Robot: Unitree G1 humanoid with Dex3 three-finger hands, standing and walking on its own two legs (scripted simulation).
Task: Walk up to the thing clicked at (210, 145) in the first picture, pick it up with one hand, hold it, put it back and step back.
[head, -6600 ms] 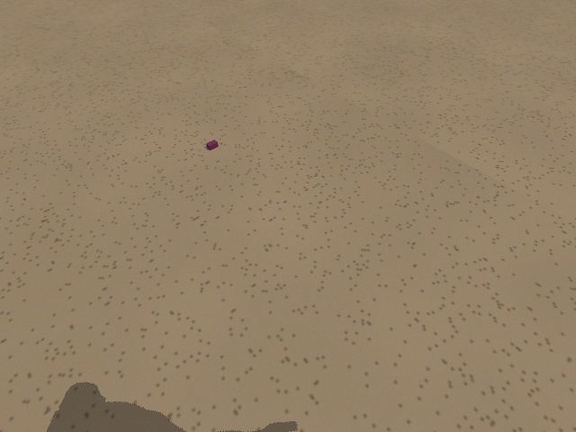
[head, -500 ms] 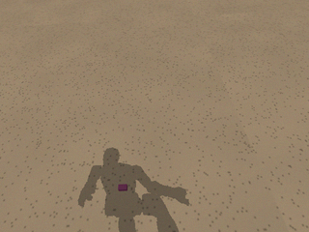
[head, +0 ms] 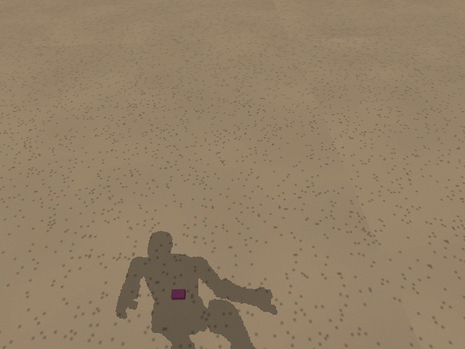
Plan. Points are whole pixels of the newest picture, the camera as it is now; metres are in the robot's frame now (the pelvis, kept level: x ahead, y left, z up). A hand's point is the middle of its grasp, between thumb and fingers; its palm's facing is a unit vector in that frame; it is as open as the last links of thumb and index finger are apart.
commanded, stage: stand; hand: left
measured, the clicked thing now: (178, 294) +0.46 +0.25 -0.77
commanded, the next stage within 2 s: none
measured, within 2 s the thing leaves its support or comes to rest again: neither
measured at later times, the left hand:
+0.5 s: hand out of the picture +0.08 +0.24 -0.16, palm faces -0.01 -0.94 -0.34, open 7.4 cm
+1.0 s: hand out of the picture +0.07 +0.24 -0.16, palm faces -0.01 -0.94 -0.34, open 7.4 cm
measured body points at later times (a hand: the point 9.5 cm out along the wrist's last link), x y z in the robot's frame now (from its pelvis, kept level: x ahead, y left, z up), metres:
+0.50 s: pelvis +0.01 -0.01 +0.00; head +0.01 -0.01 +0.45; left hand +0.08 +0.29 -0.13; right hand +0.10 -0.31 -0.13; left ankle +0.00 +0.11 -0.75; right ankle -0.01 -0.14 -0.75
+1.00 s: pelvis +0.00 -0.01 +0.00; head +0.01 -0.01 +0.45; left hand +0.07 +0.29 -0.13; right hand +0.08 -0.31 -0.13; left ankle +0.00 +0.11 -0.75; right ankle -0.01 -0.14 -0.75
